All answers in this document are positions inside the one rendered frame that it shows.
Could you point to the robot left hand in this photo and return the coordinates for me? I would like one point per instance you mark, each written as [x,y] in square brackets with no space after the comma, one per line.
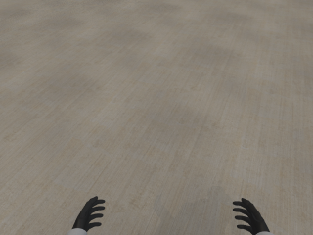
[85,216]

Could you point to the robot right hand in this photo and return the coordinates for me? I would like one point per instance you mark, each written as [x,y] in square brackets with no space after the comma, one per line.
[254,219]

